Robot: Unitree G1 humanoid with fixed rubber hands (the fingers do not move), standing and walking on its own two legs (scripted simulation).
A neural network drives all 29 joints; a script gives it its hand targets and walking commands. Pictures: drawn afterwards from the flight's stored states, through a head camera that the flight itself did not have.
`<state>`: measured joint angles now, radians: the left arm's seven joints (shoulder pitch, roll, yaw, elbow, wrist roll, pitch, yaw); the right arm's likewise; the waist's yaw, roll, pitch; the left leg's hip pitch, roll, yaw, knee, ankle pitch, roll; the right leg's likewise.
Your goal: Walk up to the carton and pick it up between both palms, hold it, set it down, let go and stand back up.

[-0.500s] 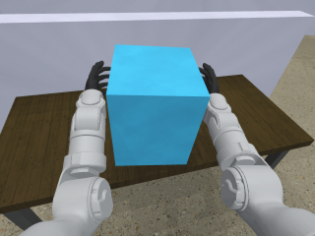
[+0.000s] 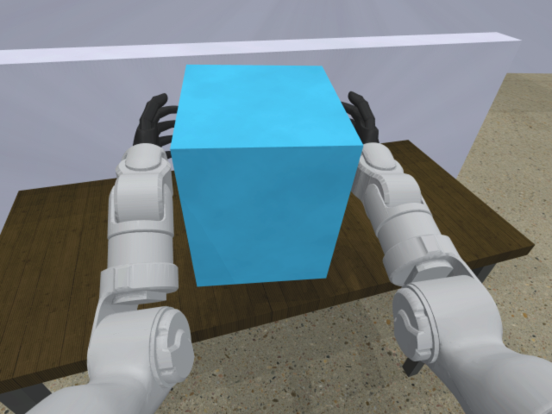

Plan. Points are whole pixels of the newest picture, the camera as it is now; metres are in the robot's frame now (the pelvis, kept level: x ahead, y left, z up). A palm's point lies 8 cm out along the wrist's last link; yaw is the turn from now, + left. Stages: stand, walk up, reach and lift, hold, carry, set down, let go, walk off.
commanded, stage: reach and lift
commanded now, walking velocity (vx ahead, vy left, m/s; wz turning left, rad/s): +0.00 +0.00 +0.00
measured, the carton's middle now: (259, 176) +0.40 -0.01 +0.18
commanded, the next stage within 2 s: hold in 1.10 s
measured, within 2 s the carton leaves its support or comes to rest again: neither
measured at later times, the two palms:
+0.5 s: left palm (144, 131) +0.38 +0.14 +0.26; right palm (368, 125) +0.38 -0.15 +0.27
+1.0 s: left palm (145, 118) +0.39 +0.14 +0.28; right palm (372, 105) +0.38 -0.16 +0.29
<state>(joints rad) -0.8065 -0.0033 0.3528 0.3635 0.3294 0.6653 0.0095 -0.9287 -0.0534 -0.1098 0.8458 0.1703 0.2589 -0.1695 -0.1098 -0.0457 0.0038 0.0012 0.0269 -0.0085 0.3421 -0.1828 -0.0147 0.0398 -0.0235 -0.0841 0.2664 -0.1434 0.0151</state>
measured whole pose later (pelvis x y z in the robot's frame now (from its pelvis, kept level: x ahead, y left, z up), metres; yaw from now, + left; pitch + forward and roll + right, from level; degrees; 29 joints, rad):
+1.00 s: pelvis +0.02 +0.00 +0.00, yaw +0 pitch -7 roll -1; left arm -0.87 0.04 0.37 0.30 0.30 0.84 -0.03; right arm -1.05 -0.13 0.02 0.75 0.34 0.52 -0.27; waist -0.13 -0.01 -0.09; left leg -0.03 0.03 -0.02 0.35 -0.21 -0.02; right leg 0.01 0.00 -0.06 0.26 -0.16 0.01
